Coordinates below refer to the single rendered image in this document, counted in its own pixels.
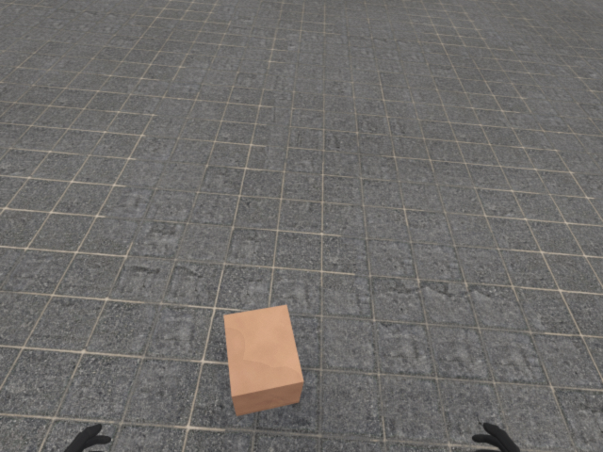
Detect left robot hand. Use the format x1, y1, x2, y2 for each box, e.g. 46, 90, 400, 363
64, 424, 111, 452

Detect carton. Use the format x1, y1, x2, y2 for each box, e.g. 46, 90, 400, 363
223, 305, 303, 416

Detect right robot hand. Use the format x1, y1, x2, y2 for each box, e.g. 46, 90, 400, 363
472, 423, 520, 452

